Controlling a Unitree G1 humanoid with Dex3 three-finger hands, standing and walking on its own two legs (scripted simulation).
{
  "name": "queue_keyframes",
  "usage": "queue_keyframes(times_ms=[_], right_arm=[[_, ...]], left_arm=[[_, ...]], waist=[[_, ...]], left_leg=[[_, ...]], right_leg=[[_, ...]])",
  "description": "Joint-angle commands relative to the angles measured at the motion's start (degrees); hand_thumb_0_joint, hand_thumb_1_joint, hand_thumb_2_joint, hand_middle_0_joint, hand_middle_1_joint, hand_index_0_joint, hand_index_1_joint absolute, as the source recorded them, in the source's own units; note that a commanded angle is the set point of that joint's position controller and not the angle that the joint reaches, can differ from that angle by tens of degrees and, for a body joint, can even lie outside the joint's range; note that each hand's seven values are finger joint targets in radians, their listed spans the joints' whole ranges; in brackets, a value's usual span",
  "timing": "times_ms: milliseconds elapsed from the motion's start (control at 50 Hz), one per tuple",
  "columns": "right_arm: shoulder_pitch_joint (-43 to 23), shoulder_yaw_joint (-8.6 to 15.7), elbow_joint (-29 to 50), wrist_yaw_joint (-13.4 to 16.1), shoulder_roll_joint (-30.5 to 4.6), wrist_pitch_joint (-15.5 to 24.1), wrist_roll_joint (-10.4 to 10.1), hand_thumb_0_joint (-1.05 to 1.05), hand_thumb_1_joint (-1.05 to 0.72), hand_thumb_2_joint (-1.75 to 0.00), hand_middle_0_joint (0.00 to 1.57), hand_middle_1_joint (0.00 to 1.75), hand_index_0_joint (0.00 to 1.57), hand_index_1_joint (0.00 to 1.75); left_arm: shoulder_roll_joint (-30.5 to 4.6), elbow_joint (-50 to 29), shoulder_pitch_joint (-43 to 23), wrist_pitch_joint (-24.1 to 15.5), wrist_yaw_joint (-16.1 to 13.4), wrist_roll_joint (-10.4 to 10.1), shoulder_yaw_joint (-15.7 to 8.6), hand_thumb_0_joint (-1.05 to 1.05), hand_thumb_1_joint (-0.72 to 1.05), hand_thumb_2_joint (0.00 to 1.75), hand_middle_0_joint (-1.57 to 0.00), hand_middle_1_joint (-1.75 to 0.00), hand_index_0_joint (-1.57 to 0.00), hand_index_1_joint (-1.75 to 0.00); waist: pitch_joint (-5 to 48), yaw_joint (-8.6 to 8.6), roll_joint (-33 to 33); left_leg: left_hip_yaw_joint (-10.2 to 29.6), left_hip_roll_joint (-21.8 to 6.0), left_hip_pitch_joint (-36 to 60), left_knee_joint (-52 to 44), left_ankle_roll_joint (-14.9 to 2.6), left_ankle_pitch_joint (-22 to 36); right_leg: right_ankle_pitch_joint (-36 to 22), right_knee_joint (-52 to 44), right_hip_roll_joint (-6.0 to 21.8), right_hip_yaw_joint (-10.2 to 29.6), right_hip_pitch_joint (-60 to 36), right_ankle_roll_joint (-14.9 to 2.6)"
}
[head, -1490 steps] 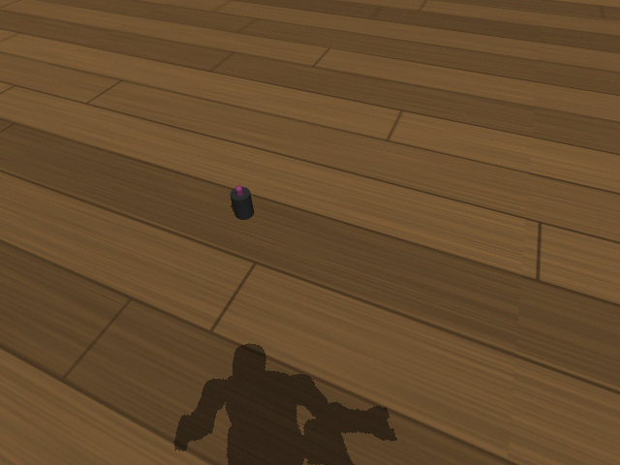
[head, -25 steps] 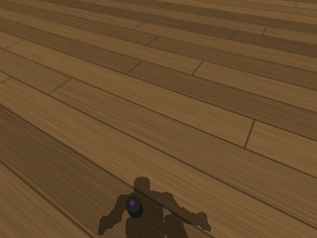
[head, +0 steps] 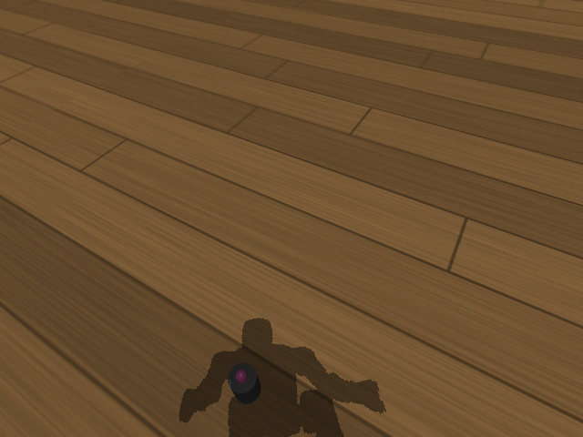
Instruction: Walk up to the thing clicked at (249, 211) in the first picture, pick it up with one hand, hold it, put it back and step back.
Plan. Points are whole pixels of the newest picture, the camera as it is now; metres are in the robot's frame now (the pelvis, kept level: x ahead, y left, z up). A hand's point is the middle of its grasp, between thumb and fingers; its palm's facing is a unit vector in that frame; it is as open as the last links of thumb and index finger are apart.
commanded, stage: stand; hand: left
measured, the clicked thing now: (244, 381) +0.39 +0.19 -0.70
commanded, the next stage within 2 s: step back in 0.20 s
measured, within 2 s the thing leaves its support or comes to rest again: neither
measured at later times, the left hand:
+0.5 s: hand out of the picture +0.08 +0.31 -0.18, palm faces -0.02 -0.92 -0.38, open 7.4 cm
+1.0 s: hand out of the picture -0.04 +0.30 -0.17, palm faces -0.09 -0.91 -0.40, open 7.4 cm
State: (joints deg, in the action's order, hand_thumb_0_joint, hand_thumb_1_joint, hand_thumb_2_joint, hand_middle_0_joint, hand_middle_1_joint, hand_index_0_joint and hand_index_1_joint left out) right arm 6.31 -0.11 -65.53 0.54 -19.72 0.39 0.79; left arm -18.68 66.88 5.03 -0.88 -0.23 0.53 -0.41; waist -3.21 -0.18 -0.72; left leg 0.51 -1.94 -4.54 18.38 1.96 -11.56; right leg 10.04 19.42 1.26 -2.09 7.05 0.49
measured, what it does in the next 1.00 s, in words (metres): walks backwards: right foot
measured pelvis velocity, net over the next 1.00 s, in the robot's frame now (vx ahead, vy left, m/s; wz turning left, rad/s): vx -0.15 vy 0.04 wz -0.08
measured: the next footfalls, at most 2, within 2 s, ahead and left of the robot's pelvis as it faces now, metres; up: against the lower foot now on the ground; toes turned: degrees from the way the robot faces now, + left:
right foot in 0.94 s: -0.12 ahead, -0.08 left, +0.00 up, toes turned -1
left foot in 1.28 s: -0.20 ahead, +0.16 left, +0.00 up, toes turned -3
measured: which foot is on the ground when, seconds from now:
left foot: down 0.00-0.96, up 0.98-1.00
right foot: down 0.00-0.50, up 0.52-0.92, down 0.94-1.00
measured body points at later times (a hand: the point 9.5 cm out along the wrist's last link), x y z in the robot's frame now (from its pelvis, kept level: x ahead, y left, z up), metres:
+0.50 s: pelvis -0.05 +0.04 -0.03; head +0.02 +0.06 +0.41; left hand +0.08 +0.36 -0.16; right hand +0.03 -0.29 -0.14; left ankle -0.06 +0.14 -0.75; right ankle +0.01 -0.12 -0.75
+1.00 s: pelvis -0.15 +0.04 -0.03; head -0.10 +0.03 +0.41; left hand -0.03 +0.35 -0.14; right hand -0.06 -0.28 -0.15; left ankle -0.07 +0.14 -0.74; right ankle -0.16 -0.08 -0.75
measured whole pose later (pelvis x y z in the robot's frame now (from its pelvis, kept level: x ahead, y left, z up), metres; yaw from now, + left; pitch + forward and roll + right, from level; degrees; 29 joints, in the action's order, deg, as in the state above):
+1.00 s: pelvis -0.15 +0.04 -0.03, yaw -4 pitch -3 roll -1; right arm 5.5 2.8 -49.3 0.9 -21.8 -3.0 0.5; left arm -20.6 49.9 8.8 2.1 0.1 1.7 -4.3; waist -10.7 0.4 -2.4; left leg 0.7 0.0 -24.7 44.9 -0.9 -21.7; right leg 21.2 38.5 -3.0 2.3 14.5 -1.2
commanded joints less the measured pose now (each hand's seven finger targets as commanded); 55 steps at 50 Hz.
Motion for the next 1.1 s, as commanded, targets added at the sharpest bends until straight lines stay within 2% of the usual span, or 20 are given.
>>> queue_keyframes(times_ms=[0,160,180,220,260,320,400,440,480,500,540,580,760,840,900,920,940,960,1020,1080], right_arm=[[-1.3,2.1,2.7,0.6,-11.4,1.0,0.1,0.00,-0.90,-0.90,0.20,0.30,0.20,0.30],[-2.2,2.3,3.3,0.4,-11.5,1.4,0.1,0.00,-0.90,-0.90,0.20,0.30,0.20,0.30],[-4.0,3.4,4.8,0.1,-14.2,0.2,-0.2,0.00,-0.90,-0.90,0.20,0.30,0.20,0.30],[-2.1,3.5,6.5,0.0,-12.8,-0.6,-0.9,0.00,-0.90,-0.90,0.20,0.30,0.20,0.30],[-0.9,3.9,8.0,-0.1,-12.0,-1.5,-1.1,0.00,-0.90,-0.90,0.20,0.30,0.20,0.30],[2.1,4.7,10.4,-0.7,-11.5,-3.1,-0.5,0.00,-0.90,-0.90,0.20,0.30,0.20,0.30],[6.3,5.4,11.7,-0.8,-12.1,-2.8,-0.6,0.00,-0.90,-0.90,0.20,0.30,0.20,0.30],[7.5,5.8,11.5,-0.6,-12.3,-1.9,0.7,0.00,-0.90,-0.90,0.20,0.30,0.20,0.30],[4.0,7.8,13.9,-0.3,-20.6,-1.0,2.2,0.00,-0.90,-0.90,0.20,0.30,0.20,0.30],[4.3,8.2,15.1,-0.2,-22.7,-0.9,1.5,0.00,-0.90,-0.90,0.20,0.30,0.20,0.30],[-0.3,7.3,15.8,0.8,-18.2,-0.9,1.4,0.00,-0.90,-0.90,0.20,0.30,0.20,0.30],[-0.8,6.9,17.2,1.6,-15.7,-0.7,1.4,0.00,-0.90,-0.90,0.20,0.30,0.20,0.30],[5.1,7.6,19.5,1.9,-15.7,-0.7,0.6,0.00,-0.90,-0.90,0.20,0.30,0.20,0.30],[2.3,7.2,20.8,1.4,-16.2,-1.1,0.6,0.00,-0.90,-0.90,0.20,0.30,0.20,0.30],[-0.7,6.9,21.3,1.0,-16.4,-1.8,0.0,0.00,-0.90,-0.90,0.20,0.30,0.20,0.30],[0.0,6.4,21.4,0.7,-14.8,-1.9,-0.4,0.00,-0.90,-0.90,0.20,0.30,0.20,0.30],[-2.0,5.7,22.3,0.7,-12.0,-1.9,-0.7,0.00,-0.90,-0.90,0.20,0.30,0.20,0.30],[-2.7,6.4,21.9,1.3,-12.8,-2.5,-0.2,0.00,-0.90,-0.90,0.20,0.30,0.20,0.30],[3.5,6.1,18.7,1.1,-13.5,-2.2,-1.1,0.00,-0.90,-0.90,0.20,0.30,0.20,0.30],[5.5,5.4,18.9,1.3,-13.5,-1.6,-1.1,0.00,-0.90,-0.90,0.20,0.30,0.20,0.30]], left_arm=[[-12.1,-2.9,-1.5,-0.8,-0.7,-0.2,-2.2,0.00,0.90,0.90,-0.20,-0.30,-0.20,-0.30],[-12.5,-3.5,-1.9,-1.0,-0.6,0.0,-2.5,0.00,0.90,0.90,-0.20,-0.30,-0.20,-0.30],[-16.4,-5.3,-1.6,-0.5,-0.7,-1.1,-5.2,0.00,0.90,0.90,-0.20,-0.30,-0.20,-0.30],[-16.8,-7.4,-0.6,-0.2,-1.0,-1.2,-5.7,0.00,0.90,0.90,-0.20,-0.30,-0.20,-0.30],[-18.0,-9.6,-0.6,0.1,-1.2,-0.9,-6.6,0.00,0.90,0.90,-0.20,-0.30,-0.20,-0.30],[-18.6,-14.5,-4.2,0.5,-1.5,1.0,-7.0,0.00,0.90,0.90,-0.20,-0.30,-0.20,-0.30],[-17.1,-17.8,-7.3,1.5,-1.9,1.2,-6.2,0.00,0.90,0.90,-0.20,-0.30,-0.20,-0.30],[-15.6,-18.9,-6.2,2.7,-1.5,0.4,-5.6,0.00,0.90,0.90,-0.20,-0.30,-0.20,-0.30],[-11.2,-19.4,-3.1,3.7,-1.8,-0.4,-5.1,0.00,0.90,0.90,-0.20,-0.30,-0.20,-0.30],[-12.8,-19.3,-3.0,3.9,-2.6,0.0,-5.6,0.00,0.90,0.90,-0.20,-0.30,-0.20,-0.30],[-14.0,-18.4,-2.7,4.0,-3.0,-0.3,-5.7,0.00,0.90,0.90,-0.20,-0.30,-0.20,-0.30],[-13.7,-18.1,1.5,3.8,-2.5,-0.6,-5.6,0.00,0.90,0.90,-0.20,-0.30,-0.20,-0.30],[-13.0,-21.8,1.5,3.0,-1.7,0.3,-6.4,0.00,0.90,0.90,-0.20,-0.30,-0.20,-0.30],[-12.3,-21.2,5.0,2.5,-0.9,0.4,-6.7,0.00,0.90,0.90,-0.20,-0.30,-0.20,-0.30],[-12.3,-18.9,11.0,2.0,-0.6,1.1,-7.1,0.00,0.90,0.90,-0.20,-0.30,-0.20,-0.30],[-15.3,-19.4,11.2,1.7,-0.5,1.8,-8.1,0.00,0.90,0.90,-0.20,-0.30,-0.20,-0.30],[-19.7,-20.8,8.8,1.6,-0.3,1.2,-9.1,0.00,0.90,0.90,-0.20,-0.30,-0.20,-0.30],[-22.9,-23.0,5.1,1.4,-0.4,1.7,-9.5,0.00,0.90,0.90,-0.20,-0.30,-0.20,-0.30],[-16.4,-25.4,-2.2,1.1,-1.3,1.0,-7.9,0.00,0.90,0.90,-0.20,-0.30,-0.20,-0.30],[-15.0,-26.8,-0.7,1.4,-1.5,1.6,-7.7,0.00,0.90,0.90,-0.20,-0.30,-0.20,-0.30]], waist=[[4.2,-0.21,0.2],[5.4,-0.18,0.2],[-1.2,-0.39,1.4],[3.0,0.18,3.3],[6.4,0.27,6.5],[7.4,1.15,11.0],[7.7,2.49,11.7],[6.3,2.75,5.3],[5.3,0.37,-10.9],[7.1,2.58,-12.0],[6.3,0.01,-6.8],[6.6,-1.44,-8.6],[7.4,3.09,-6.0],[8.4,1.56,-7.5],[8.7,-1.56,-5.6],[8.1,-1.31,0.8],[4.2,-2.01,12.5],[1.2,-2.90,16.0],[-0.3,1.80,6.9],[3.2,0.08,9.3]], left_leg=[[3.6,-5.4,-1.8,-3.6,-2.09,9.2],[3.6,-5.7,-0.4,-3.5,-2.11,11.4],[3.9,-4.2,-5.7,3.5,-3.95,18.2],[1.8,-2.5,-6.3,9.8,-4.05,17.4],[0.1,1.6,-8.0,18.5,-3.50,8.7],[3.3,4.2,-11.9,35.6,-4.66,-19.6],[2.2,2.2,-11.7,24.5,-4.41,-12.0],[2.1,1.2,-8.2,6.6,-3.89,4.9],[23.7,-14.8,-3.0,2.6,-9.86,33.7],[27.3,-18.0,-5.4,2.9,-12.49,35.1],[18.1,-13.7,-2.1,5.5,-11.80,33.9],[13.4,-10.5,1.5,8.7,-10.23,35.7],[14.9,-14.3,7.0,10.5,-17.02,31.6],[13.2,-12.8,0.4,10.9,-14.82,21.9],[10.5,-10.2,-9.5,13.5,-10.29,11.3],[8.7,-6.3,-17.9,17.9,-6.63,3.2],[2.5,5.0,-24.0,28.7,-2.91,-12.9],[5.3,7.6,-21.6,43.7,-1.73,-24.8],[9.8,9.8,-21.5,52.2,-1.55,-16.7],[7.2,8.5,-22.5,46.8,-0.74,-17.2]], right_leg=[[-9.4,-2.8,6.4,4.9,-3.1,-0.97],[-11.4,-2.6,6.6,5.0,-3.0,-1.29],[-20.5,1.5,6.1,6.0,0.8,-1.63],[-25.9,3.1,8.1,7.3,-0.7,-4.42],[-26.3,1.7,12.8,11.6,-0.4,-9.33],[-24.7,2.3,19.7,15.7,4.7,-15.75],[-21.4,9.5,15.1,11.2,5.4,-11.17],[-12.2,17.9,9.8,7.8,7.0,-6.75],[25.0,35.0,-7.4,7.9,21.0,-2.04],[29.6,41.5,-8.1,14.2,19.8,-1.64],[22.9,49.0,-7.8,16.7,22.8,-2.14],[17.8,49.6,-6.8,14.6,24.5,-1.48],[20.1,36.1,-4.4,9.8,21.2,0.77],[17.0,23.3,-2.6,5.9,12.8,-0.75],[3.7,7.5,-2.6,4.1,1.3,-3.29],[1.9,6.0,3.5,14.4,-1.9,-6.01],[-0.9,0.7,14.1,28.5,2.5,-13.44],[-4.0,-2.2,22.2,36.1,13.2,-19.96],[-17.0,3.4,12.5,19.0,12.3,-14.10],[-20.0,6.4,11.0,15.6,3.6,-13.09]])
